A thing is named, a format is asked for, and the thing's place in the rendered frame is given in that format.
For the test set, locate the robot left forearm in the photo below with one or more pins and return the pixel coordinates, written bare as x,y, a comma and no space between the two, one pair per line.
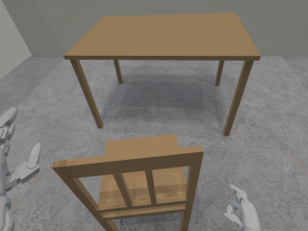
6,217

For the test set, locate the chair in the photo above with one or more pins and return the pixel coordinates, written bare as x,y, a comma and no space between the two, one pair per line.
141,177

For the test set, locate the robot left hand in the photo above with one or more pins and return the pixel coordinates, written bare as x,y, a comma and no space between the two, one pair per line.
23,172

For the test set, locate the table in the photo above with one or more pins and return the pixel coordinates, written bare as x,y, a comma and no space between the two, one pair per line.
166,37

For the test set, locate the robot right hand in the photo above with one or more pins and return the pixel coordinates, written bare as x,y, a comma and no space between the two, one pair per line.
246,215

